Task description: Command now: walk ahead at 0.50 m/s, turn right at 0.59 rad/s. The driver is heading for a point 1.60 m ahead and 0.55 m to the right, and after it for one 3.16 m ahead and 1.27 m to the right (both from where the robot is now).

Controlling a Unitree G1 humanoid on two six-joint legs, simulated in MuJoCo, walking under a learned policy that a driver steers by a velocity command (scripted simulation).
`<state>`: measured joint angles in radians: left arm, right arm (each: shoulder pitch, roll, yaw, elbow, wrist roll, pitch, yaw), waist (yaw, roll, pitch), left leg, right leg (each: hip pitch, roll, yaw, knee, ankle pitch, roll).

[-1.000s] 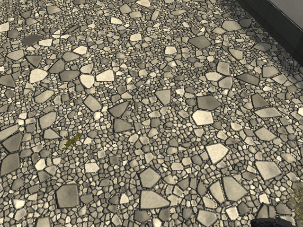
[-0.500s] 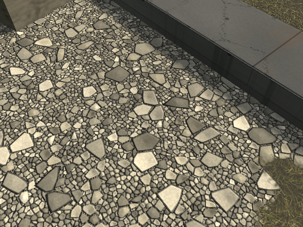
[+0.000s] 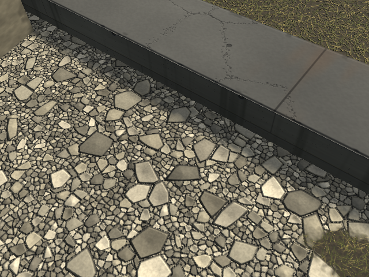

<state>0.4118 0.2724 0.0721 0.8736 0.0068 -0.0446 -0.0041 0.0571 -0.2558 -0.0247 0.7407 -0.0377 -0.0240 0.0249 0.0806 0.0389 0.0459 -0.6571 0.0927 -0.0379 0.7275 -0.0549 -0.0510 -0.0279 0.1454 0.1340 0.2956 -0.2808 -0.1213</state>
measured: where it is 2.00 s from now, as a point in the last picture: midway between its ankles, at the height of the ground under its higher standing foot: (300, 180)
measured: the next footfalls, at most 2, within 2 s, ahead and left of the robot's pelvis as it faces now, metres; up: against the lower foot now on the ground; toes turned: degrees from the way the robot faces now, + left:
left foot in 0.12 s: +0.25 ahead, +0.13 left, +0.00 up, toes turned -6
right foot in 0.64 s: +0.45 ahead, -0.15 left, +0.00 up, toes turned -28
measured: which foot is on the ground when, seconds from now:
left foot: up 0.00-0.10, down 0.12-0.64, up 0.66-1.00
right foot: down 0.00-0.12, up 0.14-0.62, down 0.64-1.00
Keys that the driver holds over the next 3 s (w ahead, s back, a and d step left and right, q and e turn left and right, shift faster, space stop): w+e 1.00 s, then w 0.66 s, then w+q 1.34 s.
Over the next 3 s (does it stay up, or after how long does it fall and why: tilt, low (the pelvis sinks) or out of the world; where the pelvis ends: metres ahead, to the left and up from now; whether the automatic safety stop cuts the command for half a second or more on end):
stays up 1.39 -0.52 0.17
